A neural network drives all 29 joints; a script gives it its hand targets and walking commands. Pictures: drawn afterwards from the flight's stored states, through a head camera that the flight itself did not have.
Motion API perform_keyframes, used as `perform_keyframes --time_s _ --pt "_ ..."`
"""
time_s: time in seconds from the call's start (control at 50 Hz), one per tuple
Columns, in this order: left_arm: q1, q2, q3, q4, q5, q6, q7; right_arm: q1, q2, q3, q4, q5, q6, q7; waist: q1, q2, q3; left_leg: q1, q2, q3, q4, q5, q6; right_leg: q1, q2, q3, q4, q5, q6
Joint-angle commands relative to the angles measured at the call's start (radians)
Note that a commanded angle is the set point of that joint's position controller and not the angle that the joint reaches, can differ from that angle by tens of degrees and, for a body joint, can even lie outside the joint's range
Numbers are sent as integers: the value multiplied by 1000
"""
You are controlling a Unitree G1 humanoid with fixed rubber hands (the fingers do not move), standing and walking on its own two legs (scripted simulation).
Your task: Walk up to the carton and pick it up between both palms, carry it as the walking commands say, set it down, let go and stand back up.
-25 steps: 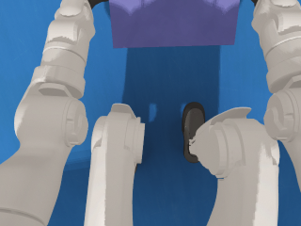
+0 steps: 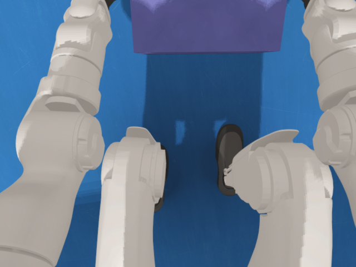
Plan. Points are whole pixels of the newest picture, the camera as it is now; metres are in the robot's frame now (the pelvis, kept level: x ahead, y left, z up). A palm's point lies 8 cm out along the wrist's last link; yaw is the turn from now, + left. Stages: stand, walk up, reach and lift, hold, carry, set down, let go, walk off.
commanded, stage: set down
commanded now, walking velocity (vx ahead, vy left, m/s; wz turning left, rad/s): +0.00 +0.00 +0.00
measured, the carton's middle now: (203, 0) +0.55 -0.03 -0.27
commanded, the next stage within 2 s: none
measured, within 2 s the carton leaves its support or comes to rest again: neither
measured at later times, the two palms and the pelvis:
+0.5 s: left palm out of the picture +0.54 +0.15 -0.18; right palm out of the picture +0.53 -0.21 -0.18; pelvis +0.00 +0.00 -0.01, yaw +0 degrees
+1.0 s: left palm (101, 6) +0.52 +0.15 -0.20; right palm out of the picture +0.53 -0.21 -0.18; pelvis +0.00 +0.00 +0.00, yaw +0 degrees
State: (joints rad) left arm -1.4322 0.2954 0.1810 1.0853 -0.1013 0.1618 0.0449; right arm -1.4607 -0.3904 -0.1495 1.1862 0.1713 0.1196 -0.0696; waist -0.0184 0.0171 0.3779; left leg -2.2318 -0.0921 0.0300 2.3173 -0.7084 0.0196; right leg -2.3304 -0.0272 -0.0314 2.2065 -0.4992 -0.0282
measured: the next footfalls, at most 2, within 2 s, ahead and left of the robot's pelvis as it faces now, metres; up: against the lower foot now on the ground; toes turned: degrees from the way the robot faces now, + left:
none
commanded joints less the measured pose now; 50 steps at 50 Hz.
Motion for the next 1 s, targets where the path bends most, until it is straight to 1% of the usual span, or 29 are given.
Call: perform_keyframes --time_s 0.0,0.06,0.12,0.14,0.18,0.28,0.42,0.44,0.46,0.54,0.56,0.58,0.6,0.62,0.64,0.66,0.68,0.7,0.76,0.78,0.8,0.82,0.84,0.86,0.88,0.9,0.92,0.94,0.98 --pt "-489 -790 -284 -182 -71 -37 -225 -458 775 170 -203 42 -33 234 -80 49 -957 246 -11 -65 -234 440 1 618 76 37 -49 426 -3" --pt "-506 -761 -257 -165 -45 -29 -220 -485 771 156 -197 33 -29 237 -47 52 -879 208 -3 -65 -248 385 6 569 75 40 -52 367 0" --pt "-458 -770 -243 -151 -34 -21 -226 -447 725 139 -170 19 -29 235 -82 80 -883 228 -3 -70 -244 362 -2 551 74 32 -45 343 -6" --pt "-479 -757 -244 -150 -23 -21 -225 -438 761 136 -141 17 -19 239 -39 82 -874 228 -9 -62 -255 351 1 563 76 46 -48 331 -9" --pt "-460 -749 -234 -127 -21 -18 -225 -450 759 140 -154 24 -22 241 -36 53 -858 219 -8 -55 -248 332 2 565 74 32 -45 324 -1" --pt "-421 -791 -243 -105 -12 -20 -231 -434 752 140 -136 23 -28 242 -64 68 -843 263 -3 -74 -245 367 1 553 75 30 -38 353 -1" --pt "-427 -741 -225 -107 -3 -22 -239 -411 734 151 -127 29 -31 242 -43 40 -791 171 -9 -52 -233 349 1 606 76 54 -59 378 0" --pt "-454 -717 -227 -127 -17 -25 -236 -411 717 137 -112 30 -30 242 -68 40 -817 184 4 -52 -221 336 0 606 67 53 -47 374 -6" --pt "-449 -732 -223 -118 3 -27 -232 -425 726 135 -131 30 -36 238 -35 79 -802 194 -7 -47 -229 336 1 565 77 53 -48 351 -4" --pt "-430 -671 -201 -100 8 -30 -223 -422 669 123 -130 29 -44 224 -47 59 -822 198 3 -54 -229 337 2 600 72 51 -44 366 1" --pt "-408 -681 -197 -79 9 -28 -219 -372 647 114 -99 18 -48 217 -75 66 -833 212 1 -47 -229 328 -10 634 73 50 -51 372 3" --pt "-432 -650 -191 -109 9 -31 -218 -375 643 109 -112 11 -49 215 -46 58 -834 189 -6 -47 -231 329 -6 637 74 61 -50 375 2" --pt "-377 -643 -185 -85 15 -31 -214 -357 609 106 -105 20 -56 209 -65 65 -868 248 5 -46 -218 348 -10 639 77 45 -34 381 8" --pt "-407 -582 -174 -98 16 -43 -201 -385 588 107 -106 20 -61 200 -40 38 -847 212 1 -56 -219 361 -9 620 76 52 -40 386 8" --pt "-414 -548 -189 -82 2 -48 -187 -361 543 76 -93 16 -65 192 -74 71 -871 247 13 -63 -224 365 -16 647 69 44 -31 390 10" --pt "-395 -518 -184 -93 6 -58 -178 -359 520 86 -111 22 -76 179 -44 64 -871 243 0 -42 -217 371 -15 644 71 50 -46 391 8" --pt "-381 -495 -178 -80 3 -55 -164 -380 430 63 -125 17 -86 162 -58 77 -892 270 14 -70 -224 380 -18 636 68 46 -22 394 14" --pt "-397 -404 -155 -99 9 -67 -146 -368 415 83 -135 25 -88 152 -29 54 -922 253 14 -56 -218 393 -20 655 65 53 -26 415 15" --pt "-355 -167 -127 -100 -11 -92 -75 -301 182 37 -68 32 -109 86 -15 60 -912 274 21 -47 -222 369 -27 686 52 62 -49 391 19" --pt "-322 -125 -142 -57 -25 -93 -55 -283 121 26 -80 44 -121 68 -52 52 -960 328 28 -67 -236 376 -29 683 53 38 -43 382 24" --pt "-284 -7 -99 -65 -13 -106 -29 -259 37 21 -93 42 -129 47 0 41 -952 287 24 -52 -229 386 -31 666 56 54 -46 388 22" --pt "-280 69 -101 -25 -22 -105 -6 -236 -31 -10 -38 40 -134 27 -49 24 -954 294 42 -81 -245 356 -34 662 41 37 -35 372 23" --pt "-276 55 -86 -23 -29 -106 6 -267 -30 2 -47 55 -136 13 -8 49 -977 298 38 -65 -236 374 -31 676 43 73 -49 387 21" --pt "-276 80 -87 -11 -35 -106 15 -245 -67 -7 -25 44 -139 1 -44 21 -985 297 44 -76 -230 383 -34 684 39 68 -47 407 23" --pt "-274 134 -95 -27 -46 -116 24 -231 -88 -7 -21 55 -139 -5 -19 33 -996 324 43 -73 -239 391 -35 691 36 70 -47 398 32" --pt "-298 116 -106 -29 -71 -111 29 -240 -91 -23 -23 55 -140 -5 -53 38 -985 295 50 -74 -247 368 -35 665 23 65 -52 392 24" --pt "-276 129 -111 -14 -55 -116 29 -240 -84 -18 0 46 -139 -3 -19 53 -974 291 44 -70 -248 378 -36 672 28 77 -54 386 20" --pt "-291 129 -111 -61 -66 -118 32 -209 -109 -41 -13 35 -140 -6 -49 60 -971 288 61 -79 -234 401 -38 623 24 83 -43 407 23" --pt "-304 173 -87 -29 -55 -119 39 -222 -125 -36 42 30 -131 -2 -18 62 -975 299 63 -74 -239 366 -39 633 12 95 -53 364 15"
